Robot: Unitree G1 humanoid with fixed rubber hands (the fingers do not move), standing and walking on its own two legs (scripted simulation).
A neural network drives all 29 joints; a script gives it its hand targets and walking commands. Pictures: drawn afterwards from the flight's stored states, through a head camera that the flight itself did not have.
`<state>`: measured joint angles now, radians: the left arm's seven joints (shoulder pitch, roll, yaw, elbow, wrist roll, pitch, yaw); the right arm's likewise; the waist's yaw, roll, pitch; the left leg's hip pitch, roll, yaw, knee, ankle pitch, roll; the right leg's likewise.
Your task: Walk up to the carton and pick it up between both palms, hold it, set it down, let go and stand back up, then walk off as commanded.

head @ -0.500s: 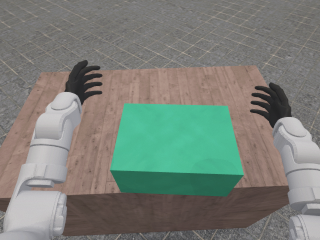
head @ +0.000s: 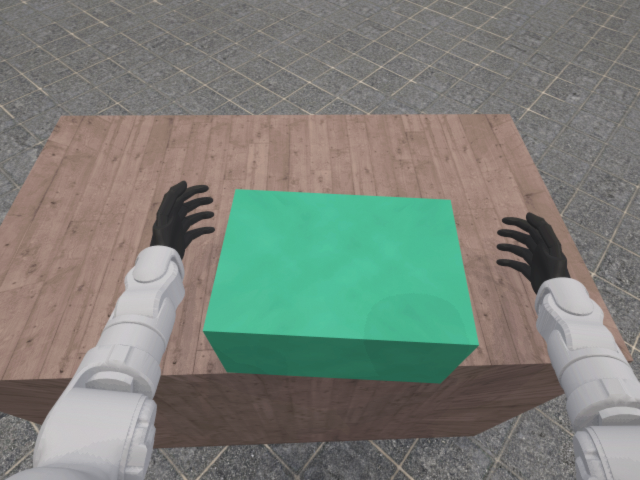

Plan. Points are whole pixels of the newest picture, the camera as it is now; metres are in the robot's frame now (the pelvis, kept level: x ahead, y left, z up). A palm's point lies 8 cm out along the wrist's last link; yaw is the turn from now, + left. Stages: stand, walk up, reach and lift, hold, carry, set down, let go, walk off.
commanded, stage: reach and lift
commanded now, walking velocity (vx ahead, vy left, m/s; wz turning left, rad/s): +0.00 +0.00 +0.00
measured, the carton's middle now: (338, 286) +0.36 +0.01 -0.02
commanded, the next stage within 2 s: none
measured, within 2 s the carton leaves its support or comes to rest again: neither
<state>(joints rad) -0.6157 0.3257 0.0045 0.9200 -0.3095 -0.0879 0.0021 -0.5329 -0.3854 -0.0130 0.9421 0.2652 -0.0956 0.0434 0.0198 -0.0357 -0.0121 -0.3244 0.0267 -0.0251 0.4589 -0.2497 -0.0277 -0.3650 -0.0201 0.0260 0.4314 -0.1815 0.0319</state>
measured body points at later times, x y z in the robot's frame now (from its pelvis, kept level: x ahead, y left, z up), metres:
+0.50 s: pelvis +0.00 -0.01 +0.00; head +0.05 +0.00 +0.44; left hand +0.40 +0.23 +0.04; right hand +0.39 -0.24 +0.04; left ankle -0.02 +0.14 -0.74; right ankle +0.02 -0.14 -0.74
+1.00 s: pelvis +0.01 -0.01 -0.01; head +0.07 -0.01 +0.44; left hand +0.42 +0.21 +0.04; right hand +0.40 -0.20 +0.02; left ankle -0.02 +0.14 -0.74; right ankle +0.02 -0.14 -0.74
